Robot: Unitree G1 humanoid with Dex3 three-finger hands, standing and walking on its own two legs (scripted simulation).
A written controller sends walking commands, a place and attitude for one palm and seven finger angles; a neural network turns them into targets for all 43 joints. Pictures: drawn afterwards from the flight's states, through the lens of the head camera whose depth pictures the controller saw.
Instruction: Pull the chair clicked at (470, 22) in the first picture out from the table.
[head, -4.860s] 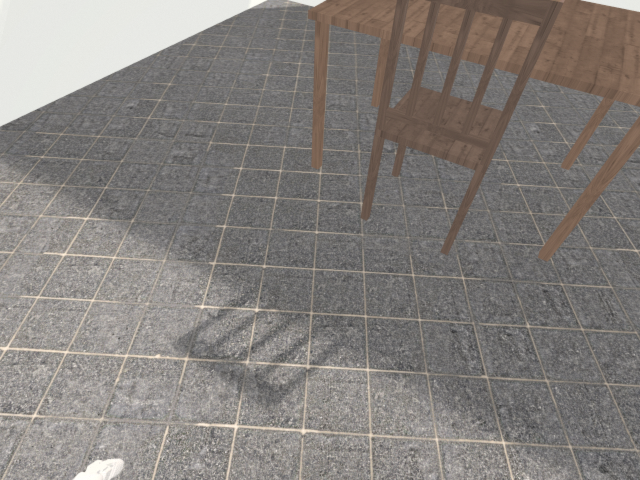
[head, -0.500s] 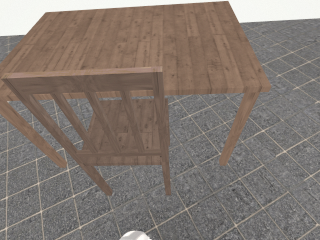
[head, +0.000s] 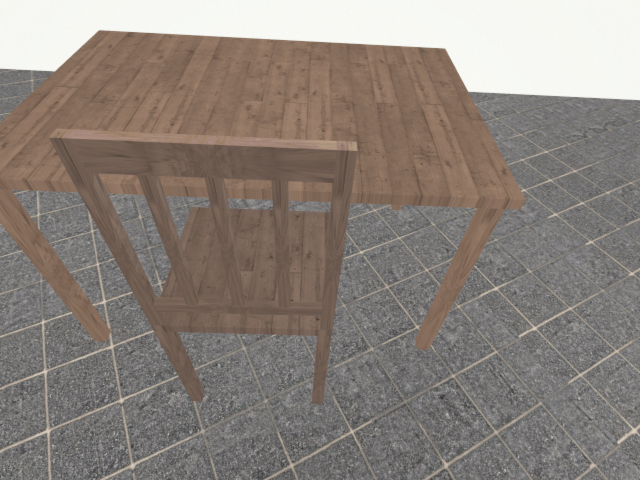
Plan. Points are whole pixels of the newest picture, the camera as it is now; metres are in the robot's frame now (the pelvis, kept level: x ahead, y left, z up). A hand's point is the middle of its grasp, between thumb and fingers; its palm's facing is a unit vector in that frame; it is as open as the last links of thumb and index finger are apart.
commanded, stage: look again from close up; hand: left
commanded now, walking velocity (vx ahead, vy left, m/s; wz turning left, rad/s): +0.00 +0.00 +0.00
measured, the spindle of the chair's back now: (228, 250) +0.49 +0.19 -0.05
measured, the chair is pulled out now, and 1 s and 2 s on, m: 0.00 0.00 0.00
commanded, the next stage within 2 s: shuffle to correct the standing spot in 0.80 s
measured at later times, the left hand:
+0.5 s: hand out of the picture +0.02 +0.15 -0.17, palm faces +0.02 -0.97 -0.25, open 7.3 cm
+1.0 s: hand out of the picture +0.01 +0.16 -0.18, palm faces +0.01 -0.98 -0.20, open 7.4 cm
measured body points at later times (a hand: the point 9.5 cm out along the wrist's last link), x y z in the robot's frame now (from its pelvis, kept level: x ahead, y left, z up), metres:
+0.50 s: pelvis +0.01 -0.03 -0.01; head +0.02 -0.06 +0.44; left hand +0.02 +0.20 -0.15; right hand +0.00 -0.23 -0.18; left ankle -0.04 +0.12 -0.74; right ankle -0.01 -0.10 -0.74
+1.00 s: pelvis +0.01 -0.02 +0.00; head +0.01 -0.02 +0.45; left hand +0.01 +0.21 -0.16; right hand -0.01 -0.23 -0.17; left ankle -0.04 +0.12 -0.74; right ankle -0.01 -0.10 -0.74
